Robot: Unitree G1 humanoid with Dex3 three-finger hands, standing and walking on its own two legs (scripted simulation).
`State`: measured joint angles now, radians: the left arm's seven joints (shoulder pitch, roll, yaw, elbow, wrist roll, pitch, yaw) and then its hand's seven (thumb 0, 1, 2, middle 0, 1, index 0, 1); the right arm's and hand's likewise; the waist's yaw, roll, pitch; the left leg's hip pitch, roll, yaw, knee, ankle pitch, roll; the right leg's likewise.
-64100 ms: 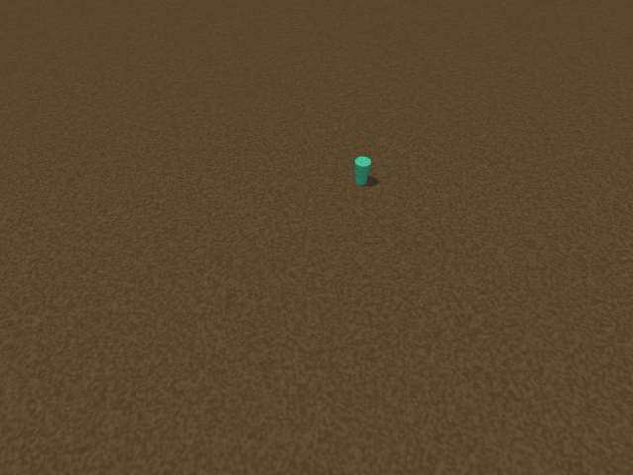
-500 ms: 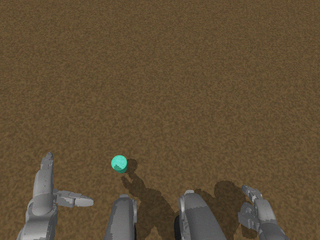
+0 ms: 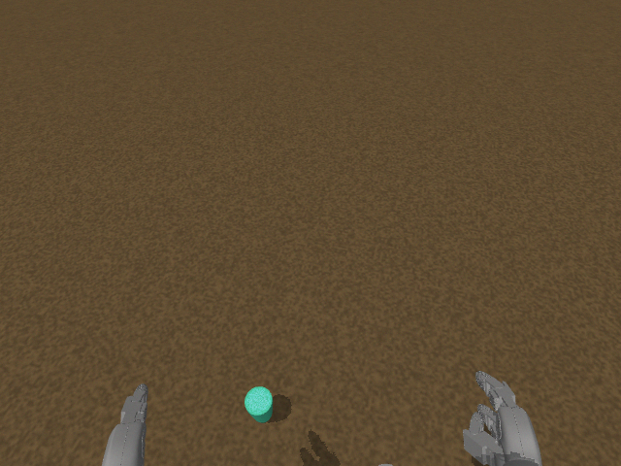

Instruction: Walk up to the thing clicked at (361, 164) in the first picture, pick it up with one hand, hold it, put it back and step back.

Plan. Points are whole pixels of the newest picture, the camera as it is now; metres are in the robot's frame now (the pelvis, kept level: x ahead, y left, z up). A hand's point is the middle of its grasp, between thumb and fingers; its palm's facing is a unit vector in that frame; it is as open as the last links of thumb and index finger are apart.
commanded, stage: home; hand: left
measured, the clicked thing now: (260, 407) +0.40 +0.15 -0.66
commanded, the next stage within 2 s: stand in 1.50 s
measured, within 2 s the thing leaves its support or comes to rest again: neither
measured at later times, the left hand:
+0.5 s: hand (182, 452) +0.17 +0.18 -0.05, palm faces +0.10 -0.95 -0.28, open 17.1 cm
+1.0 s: hand (185, 464) +0.16 +0.17 -0.05, palm faces +0.10 -0.96 -0.28, open 17.2 cm
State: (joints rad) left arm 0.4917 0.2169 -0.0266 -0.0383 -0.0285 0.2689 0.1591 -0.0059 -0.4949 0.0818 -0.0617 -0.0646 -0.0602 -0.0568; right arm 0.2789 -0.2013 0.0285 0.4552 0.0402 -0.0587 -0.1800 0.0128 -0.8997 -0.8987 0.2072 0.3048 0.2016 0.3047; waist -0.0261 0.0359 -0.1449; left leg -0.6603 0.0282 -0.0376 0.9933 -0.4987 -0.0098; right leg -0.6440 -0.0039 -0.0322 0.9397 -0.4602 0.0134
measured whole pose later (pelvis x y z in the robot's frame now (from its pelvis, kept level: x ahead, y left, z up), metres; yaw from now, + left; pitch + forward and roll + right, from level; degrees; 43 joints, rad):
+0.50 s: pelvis +0.01 -0.01 +0.00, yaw +0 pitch +8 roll -2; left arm 0.48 0.21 -0.01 -0.02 -0.02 0.26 0.14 -0.01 -0.47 0.10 -0.06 -0.07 -0.06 -0.06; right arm 0.29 -0.21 0.02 0.50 0.02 -0.10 -0.17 0.01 -0.90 -0.90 0.21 0.30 0.20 0.30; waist -0.03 0.03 -0.11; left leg -0.62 0.03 -0.05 0.97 -0.50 -0.02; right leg -0.60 0.00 -0.04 0.92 -0.46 0.00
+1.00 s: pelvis -0.01 -0.01 +0.00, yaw +0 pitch +8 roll -2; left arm 0.48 0.21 -0.01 -0.01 -0.02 0.26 0.13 -0.01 -0.49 0.08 -0.06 -0.07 -0.06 -0.06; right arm 0.27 -0.21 0.02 0.50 0.02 -0.12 -0.17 0.01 -0.90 -0.90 0.21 0.30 0.20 0.30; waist -0.02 0.03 -0.10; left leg -0.62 0.03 -0.05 0.96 -0.48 -0.03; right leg -0.61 0.00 -0.04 0.92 -0.45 0.00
